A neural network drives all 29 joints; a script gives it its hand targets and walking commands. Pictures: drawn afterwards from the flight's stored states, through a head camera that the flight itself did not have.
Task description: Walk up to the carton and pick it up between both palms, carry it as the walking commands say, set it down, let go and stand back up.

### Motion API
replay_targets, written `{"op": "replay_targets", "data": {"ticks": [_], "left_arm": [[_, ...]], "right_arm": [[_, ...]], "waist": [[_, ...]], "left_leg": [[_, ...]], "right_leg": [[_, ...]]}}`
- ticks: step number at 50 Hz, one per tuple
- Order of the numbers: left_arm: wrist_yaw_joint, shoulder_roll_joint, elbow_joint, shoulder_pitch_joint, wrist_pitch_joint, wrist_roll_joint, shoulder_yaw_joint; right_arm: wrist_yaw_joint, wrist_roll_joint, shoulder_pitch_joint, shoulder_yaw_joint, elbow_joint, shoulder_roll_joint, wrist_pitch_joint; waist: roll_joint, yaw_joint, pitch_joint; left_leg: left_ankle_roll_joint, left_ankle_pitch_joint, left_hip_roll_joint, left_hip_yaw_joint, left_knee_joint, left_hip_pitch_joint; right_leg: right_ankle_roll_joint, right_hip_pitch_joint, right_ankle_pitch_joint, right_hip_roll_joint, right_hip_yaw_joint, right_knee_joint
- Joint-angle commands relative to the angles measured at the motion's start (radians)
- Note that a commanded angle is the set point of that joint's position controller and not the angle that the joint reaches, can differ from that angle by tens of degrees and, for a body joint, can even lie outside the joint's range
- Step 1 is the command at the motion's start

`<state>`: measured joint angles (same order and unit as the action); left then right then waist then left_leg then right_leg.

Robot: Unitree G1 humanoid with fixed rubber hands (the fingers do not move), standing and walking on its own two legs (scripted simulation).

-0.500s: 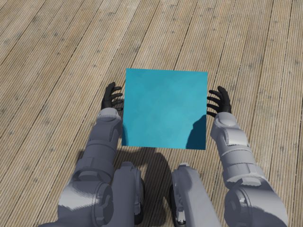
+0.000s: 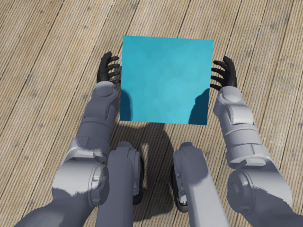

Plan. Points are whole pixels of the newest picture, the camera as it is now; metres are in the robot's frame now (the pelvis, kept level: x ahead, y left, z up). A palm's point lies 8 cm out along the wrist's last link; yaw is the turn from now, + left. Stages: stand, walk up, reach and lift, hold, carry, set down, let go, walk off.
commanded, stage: set down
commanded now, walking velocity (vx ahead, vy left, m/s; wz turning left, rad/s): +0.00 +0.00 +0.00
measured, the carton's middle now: (163, 83) +0.50 -0.03 -0.18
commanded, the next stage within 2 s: none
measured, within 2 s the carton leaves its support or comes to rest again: rests again in 1.40 s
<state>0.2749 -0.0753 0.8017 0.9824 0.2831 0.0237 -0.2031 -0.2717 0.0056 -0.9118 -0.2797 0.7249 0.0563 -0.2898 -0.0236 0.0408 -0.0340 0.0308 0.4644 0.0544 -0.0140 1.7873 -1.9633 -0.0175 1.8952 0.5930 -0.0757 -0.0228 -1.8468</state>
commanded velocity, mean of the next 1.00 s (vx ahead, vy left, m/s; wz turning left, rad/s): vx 0.00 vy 0.00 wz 0.00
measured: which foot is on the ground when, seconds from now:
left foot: down 0.00-1.00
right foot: down 0.00-1.00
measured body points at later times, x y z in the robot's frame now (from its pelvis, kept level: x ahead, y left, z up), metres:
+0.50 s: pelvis -0.03 -0.01 -0.06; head +0.31 -0.02 +0.22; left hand +0.51 +0.13 -0.20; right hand +0.47 -0.19 -0.21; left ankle +0.13 +0.10 -0.45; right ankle +0.09 -0.10 -0.45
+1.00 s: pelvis -0.03 -0.01 -0.11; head +0.33 -0.02 +0.15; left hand +0.54 +0.13 -0.27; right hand +0.50 -0.18 -0.29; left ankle +0.13 +0.10 -0.45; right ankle +0.09 -0.10 -0.45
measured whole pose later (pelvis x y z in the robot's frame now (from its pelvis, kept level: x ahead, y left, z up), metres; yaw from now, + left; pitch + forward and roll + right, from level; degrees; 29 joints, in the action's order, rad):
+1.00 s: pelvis -0.03 -0.01 -0.11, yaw +0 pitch +27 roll +1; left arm 0.26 -0.31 1.08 1.51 0.24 -0.17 -0.05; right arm -0.34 0.17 -1.37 -0.14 0.88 0.23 -0.28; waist -0.02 0.03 0.53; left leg 0.02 0.46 0.04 -0.04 2.13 -2.14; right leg -0.04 2.08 0.61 -0.08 -0.05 -2.22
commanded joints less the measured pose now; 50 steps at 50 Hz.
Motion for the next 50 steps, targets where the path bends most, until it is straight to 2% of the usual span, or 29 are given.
{"op": "replay_targets", "data": {"ticks": [1,5,7,8,9,11,12,17,20,24,26,27,28,29,30,31,32,33,34,36,38,40,42,43,45,46,48,49,50], "left_arm": [[-0.352,0.987,-0.234,0.802,-0.071,-0.134,0.475],[-0.343,0.950,-0.267,0.885,-0.053,-0.143,0.481],[-0.340,0.934,-0.382,0.936,-0.044,-0.170,0.527],[-0.342,0.886,-0.449,0.940,-0.035,-0.198,0.543],[-0.339,0.879,-0.512,0.996,-0.036,-0.222,0.564],[-0.328,0.775,-0.528,0.994,-0.012,-0.213,0.555],[-0.327,0.758,-0.493,1.030,0.002,-0.235,0.585],[-0.323,0.778,-0.556,1.108,0.020,-0.293,0.609],[-0.321,0.793,-0.503,1.142,-0.006,-0.287,0.591],[-0.347,0.800,-0.216,1.086,-0.041,-0.239,0.466],[-0.358,0.798,-0.216,1.103,-0.061,-0.238,0.461],[-0.362,0.811,-0.179,1.129,-0.063,-0.229,0.434],[-0.370,0.783,-0.149,1.102,-0.070,-0.232,0.427],[-0.374,0.800,-0.148,1.104,-0.073,-0.224,0.431],[-0.382,0.820,-0.146,1.090,-0.072,-0.215,0.416],[-0.387,0.810,-0.066,1.061,-0.071,-0.205,0.398],[-0.395,0.800,-0.068,1.078,-0.069,-0.191,0.378],[-0.399,0.820,-0.106,1.100,-0.076,-0.208,0.396],[-0.403,0.817,-0.139,1.105,-0.074,-0.210,0.399],[-0.400,0.814,-0.121,1.106,-0.072,-0.220,0.420],[-0.389,0.795,-0.272,1.268,-0.083,-0.269,0.477],[-0.375,0.798,-0.218,1.190,-0.088,-0.261,0.448],[-0.373,0.781,-0.189,1.217,-0.097,-0.291,0.425],[-0.378,0.798,-0.144,1.182,-0.098,-0.296,0.429],[-0.382,0.807,-0.120,1.189,-0.109,-0.299,0.423],[-0.377,0.767,-0.125,1.184,-0.114,-0.305,0.429],[-0.377,0.746,-0.051,1.177,-0.121,-0.301,0.397],[-0.370,0.762,-0.076,1.237,-0.128,-0.316,0.420],[-0.363,0.741,-0.097,1.216,-0.135,-0.321,0.414]], "right_arm": [[0.395,0.156,-0.932,0.533,-0.294,-0.908,0.072],[0.401,0.190,-1.034,0.547,-0.303,-0.878,0.054],[0.382,0.208,-1.026,0.572,-0.348,-0.880,0.047],[0.376,0.240,-1.097,0.622,-0.475,-0.834,0.047],[0.371,0.250,-1.077,0.618,-0.462,-0.831,0.037],[0.350,0.258,-1.098,0.623,-0.483,-0.754,0.026],[0.335,0.264,-1.120,0.628,-0.517,-0.736,0.020],[0.329,0.316,-1.239,0.678,-0.596,-0.756,-0.006],[0.322,0.322,-1.261,0.668,-0.541,-0.746,0.013],[0.335,0.248,-1.273,0.578,-0.300,-0.767,0.042],[0.338,0.268,-1.335,0.585,-0.360,-0.751,0.073],[0.340,0.253,-1.333,0.556,-0.305,-0.771,0.068],[0.344,0.258,-1.321,0.559,-0.277,-0.779,0.070],[0.352,0.255,-1.256,0.567,-0.222,-0.803,0.069],[0.355,0.253,-1.267,0.551,-0.227,-0.809,0.068],[0.367,0.240,-1.262,0.538,-0.188,-0.817,0.069],[0.369,0.238,-1.278,0.522,-0.181,-0.822,0.071],[0.382,0.229,-1.266,0.512,-0.182,-0.827,0.069],[0.382,0.260,-1.288,0.537,-0.235,-0.845,0.074],[0.377,0.245,-1.272,0.537,-0.224,-0.803,0.078],[0.369,0.268,-1.304,0.549,-0.254,-0.822,0.070],[0.370,0.310,-1.346,0.550,-0.293,-0.787,0.080],[0.363,0.300,-1.419,0.559,-0.311,-0.748,0.089],[0.360,0.281,-1.396,0.536,-0.316,-0.704,0.096],[0.361,0.289,-1.369,0.525,-0.276,-0.709,0.107],[0.364,0.297,-1.371,0.522,-0.285,-0.710,0.114],[0.374,0.277,-1.353,0.512,-0.219,-0.681,0.123],[0.372,0.264,-1.367,0.500,-0.218,-0.658,0.135],[0.373,0.275,-1.373,0.507,-0.238,-0.657,0.139]], "waist": [[-0.007,0.049,-1.423],[-0.012,0.013,-1.572],[-0.016,0.019,-1.764],[0.022,-0.003,-1.873],[0.038,0.023,-1.947],[0.033,-0.026,-2.054],[0.040,0.019,-2.050],[0.016,-0.002,-1.958],[-0.001,-0.021,-1.827],[0.080,-0.014,-1.526],[0.058,-0.030,-1.598],[0.060,-0.013,-1.533],[0.062,-0.041,-1.543],[0.088,-0.019,-1.556],[0.038,-0.043,-1.534],[0.071,-0.029,-1.478],[0.057,-0.054,-1.445],[0.046,-0.002,-1.447],[0.035,-0.052,-1.523],[0.023,-0.025,-1.561],[0.021,0.004,-1.678],[0.001,-0.019,-1.639],[0.044,-0.018,-1.591],[0.054,0.029,-1.540],[0.026,0.046,-1.485],[0.005,0.013,-1.496],[0.058,0.038,-1.425],[0.035,0.079,-1.426],[0.028,0.037,-1.438]], "left_leg": [[0.005,-0.246,0.103,0.015,-0.074,0.752],[0.012,-0.203,0.093,0.022,-0.059,0.873],[0.002,-0.247,0.090,-0.001,-0.004,0.901],[0.003,-0.306,0.092,-0.004,0.016,0.927],[0.004,-0.332,0.088,-0.003,0.021,0.989],[0.004,-0.298,0.080,-0.017,0.034,1.071],[-0.003,-0.398,0.080,-0.027,0.066,1.092],[0.015,-0.367,0.067,-0.005,0.080,1.057],[0.023,-0.308,0.066,-0.006,0.101,0.951],[0.037,-0.176,0.065,-0.007,0.097,0.741],[0.029,-0.236,0.071,-0.025,0.144,0.709],[0.031,-0.226,0.074,-0.019,0.138,0.679],[0.030,-0.241,0.070,-0.035,0.152,0.670],[0.032,-0.267,0.063,-0.020,0.145,0.704],[0.025,-0.275,0.068,-0.042,0.164,0.690],[0.033,-0.231,0.069,-0.027,0.144,0.645],[0.029,-0.216,0.061,-0.032,0.154,0.634],[0.029,-0.227,0.072,-0.025,0.157,0.637],[0.020,-0.276,0.069,-0.049,0.187,0.675],[0.012,-0.287,0.055,-0.033,0.187,0.667],[0.013,-0.299,0.054,-0.042,0.215,0.692],[0.020,-0.341,0.060,-0.032,0.215,0.760],[0.019,-0.302,0.058,-0.046,0.245,0.659],[0.027,-0.305,0.067,-0.039,0.247,0.624],[0.027,-0.296,0.069,-0.041,0.264,0.627],[0.019,-0.339,0.066,-0.038,0.273,0.643],[0.027,-0.332,0.055,-0.006,0.274,0.655],[0.020,-0.318,0.047,0.009,0.286,0.647],[0.015,-0.353,0.051,-0.005,0.304,0.657]], "right_leg": [[0.038,-0.510,-0.336,-0.087,0.020,0.209],[0.023,-0.476,-0.240,-0.078,0.004,0.172],[0.006,-0.587,-0.314,-0.076,0.018,0.140],[0.017,-0.681,-0.373,-0.077,0.019,0.131],[0.019,-0.740,-0.412,-0.082,0.020,0.122],[0.016,-0.824,-0.375,-0.064,0.023,0.089],[0.031,-0.872,-0.462,-0.068,-0.008,0.088],[0.015,-0.754,-0.435,-0.060,0.012,0.046],[0.015,-0.699,-0.379,-0.058,0.036,0.042],[0.006,-0.572,-0.253,-0.050,0.021,0.035],[0.008,-0.613,-0.331,-0.050,0.033,0.023],[0.002,-0.597,-0.326,-0.053,0.044,0.036],[0.004,-0.594,-0.351,-0.041,0.041,0.011],[0.014,-0.599,-0.372,-0.056,0.016,-0.001],[0.003,-0.597,-0.362,-0.056,0.043,0.010],[0.016,-0.547,-0.318,-0.054,0.012,-0.007],[0.007,-0.509,-0.292,-0.051,0.016,-0.003],[0.008,-0.498,-0.300,-0.057,-0.005,-0.016],[0.005,-0.523,-0.330,-0.060,0.016,-0.022],[0.004,-0.538,-0.367,-0.051,-0.005,-0.055],[0.000,-0.606,-0.403,-0.048,0.022,-0.057],[0.013,-0.539,-0.394,-0.060,-0.003,-0.076],[0.003,-0.574,-0.375,-0.040,0.035,-0.073],[0.007,-0.544,-0.382,-0.045,0.014,-0.078],[0.000,-0.494,-0.375,-0.052,0.014,-0.090],[0.000,-0.481,-0.403,-0.043,0.024,-0.097],[0.007,-0.419,-0.381,-0.043,-0.002,-0.128],[-0.008,-0.398,-0.377,-0.045,-0.006,-0.142],[-0.011,-0.401,-0.393,-0.036,0.019,-0.130]]}}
